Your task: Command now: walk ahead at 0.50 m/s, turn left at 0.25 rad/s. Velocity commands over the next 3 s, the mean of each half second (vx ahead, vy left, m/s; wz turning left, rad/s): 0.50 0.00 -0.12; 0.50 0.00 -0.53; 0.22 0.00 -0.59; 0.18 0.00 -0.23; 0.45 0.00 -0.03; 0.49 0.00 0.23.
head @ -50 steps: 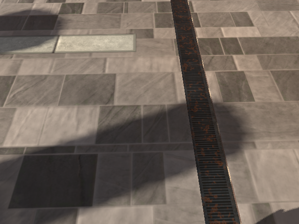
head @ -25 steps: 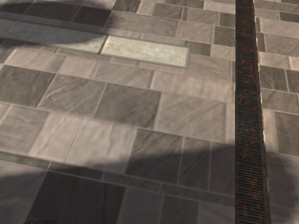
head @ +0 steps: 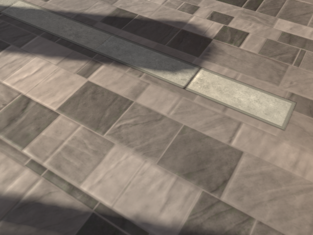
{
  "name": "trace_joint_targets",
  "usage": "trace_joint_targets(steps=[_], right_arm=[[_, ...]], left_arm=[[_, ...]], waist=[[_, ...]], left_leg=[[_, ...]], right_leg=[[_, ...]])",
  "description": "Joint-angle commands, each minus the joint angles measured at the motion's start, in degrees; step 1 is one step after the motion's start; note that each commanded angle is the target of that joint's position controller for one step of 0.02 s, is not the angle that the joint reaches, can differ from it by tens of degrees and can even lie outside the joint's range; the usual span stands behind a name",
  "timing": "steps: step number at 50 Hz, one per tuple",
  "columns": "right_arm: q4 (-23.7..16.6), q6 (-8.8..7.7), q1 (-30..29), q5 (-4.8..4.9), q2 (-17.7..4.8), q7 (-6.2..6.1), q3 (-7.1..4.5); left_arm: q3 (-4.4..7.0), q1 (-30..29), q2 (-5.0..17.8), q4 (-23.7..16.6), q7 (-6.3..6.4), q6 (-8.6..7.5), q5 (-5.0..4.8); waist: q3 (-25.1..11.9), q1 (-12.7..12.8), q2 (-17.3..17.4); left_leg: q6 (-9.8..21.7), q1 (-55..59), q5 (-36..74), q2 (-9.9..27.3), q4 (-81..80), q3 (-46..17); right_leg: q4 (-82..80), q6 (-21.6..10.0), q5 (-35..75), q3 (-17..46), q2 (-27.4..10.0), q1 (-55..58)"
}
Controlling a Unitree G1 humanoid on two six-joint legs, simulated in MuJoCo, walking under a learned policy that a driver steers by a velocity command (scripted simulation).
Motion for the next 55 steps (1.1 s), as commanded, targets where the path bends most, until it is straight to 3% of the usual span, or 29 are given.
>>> trace_joint_targets(steps=[1,4,7,9,10,11,12,13,14,15,16,18,21,24,28,33,35,36,37,38,39,40,41,42,43,44,47,52,55], right_arm=[[-4.3,-1.44,-3.0,-0.25,-0.7,0.79,0.56],[-5.7,-1.99,-8.6,0.18,-0.5,1.55,0.97],[-7.3,-2.27,-12.0,0.53,-1.8,2.09,0.72],[-6.9,-2.69,-8.7,0.36,-3.6,2.21,-0.15],[-4.9,-2.81,-2.2,0.0,-5.5,1.94,-1.31],[-2.5,-2.74,6.8,-0.58,-8.8,1.3,-2.86],[-1.8,-2.24,15.0,-2.17,-14.7,0.39,-4.2],[-1.3,-1.95,16.2,-1.75,-13.3,0.47,-3.63],[-1.2,-2.04,13.5,-1.33,-9.4,0.64,-2.36],[-1.3,-2.21,10.0,-0.86,-7.1,0.7,-1.57],[-1.1,-2.53,6.1,-0.85,-5.0,0.96,-0.94],[-0.7,-3.62,1.4,-1.26,-3.0,1.23,-0.61],[0.9,-4.85,0.6,-1.94,-3.6,0.85,-1.21],[2.6,-4.83,2.1,-2.09,-4.5,0.01,-1.65],[4.1,-4.17,4.3,-1.44,-6.8,-0.76,-2.33],[6.2,-2.14,7.2,0.02,-8.8,-0.98,-3.24],[6.0,-1.25,6.3,0.35,-10.6,-1.3,-3.66],[5.9,-0.7,5.6,0.51,-11.2,-1.45,-3.78],[5.6,-0.4,4.7,0.84,-11.0,-1.56,-3.52],[4.7,-0.92,5.8,-0.37,-8.8,-1.71,-2.57],[1.5,-2.73,11.2,-2.15,-0.1,-0.79,0.12],[0.8,-5.1,4.3,0.19,-4.7,0.0,-0.35],[-0.8,-6.16,-0.8,2.1,-6.8,0.39,-0.94],[-0.6,-6.68,-1.2,1.24,-6.2,0.03,-0.66],[0.2,-6.58,-1.0,-0.41,-6.6,-0.38,-1.07],[0.5,-5.91,0.4,-0.95,-7.1,-0.35,-1.47],[0.0,-4.06,0.6,-1.65,-5.1,-0.32,-1.22],[-2.9,-3.98,-10.0,-1.64,-2.3,0.17,0.18],[-4.1,-4.46,-13.4,-1.11,-3.3,0.91,-0.09]], left_arm=[[1.82,-4.0,9.4,-3.8,0.31,-0.61,-0.7],[1.92,-0.3,10.8,-2.3,0.41,0.25,-1.27],[1.94,2.3,11.5,-0.6,0.41,1.32,-1.88],[2.01,1.8,12.5,-0.1,0.64,2.08,-2.17],[1.77,1.1,12.3,-0.1,0.79,2.3,-2.31],[0.9,0.8,10.2,-0.7,0.87,2.12,-1.64],[-1.01,3.5,4.4,-2.9,0.64,1.29,-0.2],[-1.42,5.3,3.8,-2.6,0.65,0.39,-1.07],[0.32,2.1,9.3,-2.9,0.54,0.21,-2.72],[0.46,-1.1,9.3,-4.0,0.5,0.35,-3.01],[0.57,-2.4,8.7,-4.0,0.71,0.83,-2.37],[0.9,-0.3,7.1,-3.2,0.96,2.62,-1.84],[0.81,-1.0,4.8,-3.8,1.11,4.13,-1.76],[0.72,-4.8,4.1,-5.4,0.72,4.14,-1.37],[-0.21,-12.8,2.6,-8.3,-0.88,3.79,-0.99],[-0.24,-18.5,3.4,-12.5,-2.5,3.82,-1.16],[0.73,-15.7,5.2,-13.0,-2.71,4.03,-1.28],[1.78,-10.6,7.0,-12.2,-2.6,4.16,-1.49],[3.58,-1.8,10.0,-10.1,-2.01,4.21,-1.62],[5.66,6.6,15.3,-8.3,-0.69,4.86,-1.58],[6.17,4.1,20.9,-8.9,-0.47,4.35,-1.79],[4.7,6.2,16.0,-10.4,-0.78,3.55,-1.29],[3.83,4.4,12.9,-9.9,-0.91,2.8,-0.9],[3.3,0.9,11.2,-10.3,-0.83,2.45,-1.25],[2.66,-3.1,9.0,-11.2,-0.64,2.49,-1.19],[2.16,-5.3,7.8,-12.4,-0.32,2.43,-0.37],[2.48,-5.3,9.1,-12.8,0.51,2.14,-0.51],[3.03,-1.9,10.8,-11.8,2.0,2.89,-1.18],[3.34,1.4,11.3,-10.5,2.53,4.2,-1.38]], waist=[[0.1,-1.2,-6.4],[1.0,1.1,-6.6],[2.2,1.3,-7.7],[0.6,-2.1,-8.4],[-3.1,-5.9,-7.6],[-9.5,-10.0,-6.2],[-19.3,-11.1,5.3],[-24.7,-10.5,12.5],[-16.4,-10.7,6.9],[-10.1,-9.1,5.8],[-6.0,-7.1,3.8],[-2.4,-3.6,5.6],[-0.5,-2.1,2.5],[1.0,-2.8,1.0],[3.4,-5.7,-0.5],[4.8,-6.9,-0.2],[1.3,-4.4,1.9],[-1.9,-1.3,2.6],[-6.6,3.7,1.6],[-11.8,6.6,-4.6],[-16.6,-1.2,-18.4],[-21.9,3.7,-10.6],[-13.7,4.0,-8.1],[-9.1,1.3,-4.0],[-5.9,-1.1,-3.0],[-5.1,-3.2,-4.3],[-3.7,-4.6,-4.1],[-0.6,-1.0,-6.6],[-1.8,0.5,-8.2]], left_leg=[[-0.4,-0.5,8.6,1.5,-10.1,1.5],[-0.5,2.7,11.9,-0.1,-17.7,4.2],[0.8,3.7,8.2,-1.3,-22.3,4.5],[2.4,10.6,5.9,-3.1,-26.1,5.4],[3.6,20.7,7.4,-4.6,-28.8,6.5],[5.5,35.6,9.3,-1.8,-27.2,3.7],[11.9,57.5,7.8,14.2,-26.4,-16.3],[16.4,60.1,1.2,20.7,-34.5,-34.0],[14.2,53.4,-3.0,18.6,-36.1,-28.0],[12.3,46.2,-3.1,16.2,-37.5,-20.0],[11.2,39.1,-1.8,13.6,-40.1,-14.4],[9.9,30.0,2.7,10.8,-44.7,-6.6],[10.2,27.3,11.1,10.4,-47.6,0.8],[9.7,29.5,14.7,9.9,-48.0,6.6],[8.6,31.9,15.3,10.1,-48.5,12.2],[7.1,41.8,24.4,12.7,-43.1,15.2],[5.7,43.5,44.2,12.5,-35.3,16.8],[4.9,43.0,52.4,11.8,-27.4,17.6],[3.0,38.5,52.0,9.5,-15.4,19.1],[0.0,24.3,33.2,7.0,2.3,19.1],[-3.6,-1.4,-20.4,-5.6,21.6,11.7],[-2.3,-7.5,-21.6,-5.8,26.3,-0.7],[-0.8,-11.7,-16.1,-3.3,24.7,-0.7],[-0.1,-9.6,-11.2,-0.7,19.8,-0.7],[-0.4,-5.5,-8.6,1.0,14.9,-0.5],[-0.8,-1.3,-6.6,2.1,12.5,-1.0],[-3.2,1.9,-3.5,1.7,5.3,0.6],[-5.0,5.5,14.4,-2.6,-16.9,2.3],[-4.5,9.7,18.2,-6.2,-23.7,2.4]], right_leg=[[-9.0,-9.8,13.0,8.9,-14.3,0.9],[-8.2,-8.8,12.7,6.8,-14.2,2.1],[-6.0,-8.0,14.3,8.3,-16.7,6.2],[-1.2,-6.8,21.7,8.9,-17.1,7.0],[6.2,-5.4,28.9,7.0,-15.0,5.2],[17.9,-3.3,26.2,4.8,-11.9,-1.7],[40.1,0.8,4.2,1.4,-5.3,-21.7],[52.4,1.6,-23.2,8.1,-1.0,-31.6],[57.4,1.1,-21.0,11.2,-4.1,-36.5],[56.5,0.7,-16.2,9.7,-6.5,-37.6],[53.8,1.0,-11.8,9.2,-8.3,-35.7],[50.6,1.7,-5.9,9.8,-10.4,-29.6],[48.5,2.8,-0.2,10.5,-10.2,-30.2],[40.2,3.2,7.7,11.0,-9.7,-33.1],[27.7,2.1,14.7,6.5,-8.8,-31.7],[20.9,-1.2,6.7,2.4,-7.1,-33.1],[20.8,-3.5,0.8,-1.2,-3.3,-26.2],[20.4,-4.9,-1.4,-2.8,-0.7,-19.3],[16.3,-7.1,2.0,-3.0,2.1,-6.2],[14.6,-10.4,3.6,8.7,-4.1,11.2],[8.6,-21.5,-5.5,42.2,-18.1,28.7],[0.6,-22.0,-10.4,51.8,-20.9,31.1],[-0.3,-19.2,-5.9,43.5,-19.6,25.9],[0.2,-17.2,-0.6,36.5,-17.0,17.5],[-0.3,-15.8,5.3,30.8,-14.7,9.4],[-1.4,-15.5,9.7,28.0,-13.4,4.1],[-3.7,-15.8,17.0,23.2,-11.4,-3.3],[-2.1,-11.3,15.5,17.2,-6.2,-8.0],[2.6,-8.9,19.0,19.3,-6.2,-6.3]])
Next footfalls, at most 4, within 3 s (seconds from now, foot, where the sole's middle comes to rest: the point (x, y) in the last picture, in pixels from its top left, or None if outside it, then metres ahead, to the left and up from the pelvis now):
0.22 left None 0.28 0.16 -0.78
0.76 right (205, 224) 0.53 -0.13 -0.78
1.22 left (190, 156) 0.87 -0.07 -0.78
1.64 right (227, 197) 0.66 -0.23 -0.78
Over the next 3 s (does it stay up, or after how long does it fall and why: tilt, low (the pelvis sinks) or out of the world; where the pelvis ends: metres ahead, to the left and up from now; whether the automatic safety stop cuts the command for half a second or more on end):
stays up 1.08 -0.52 -0.01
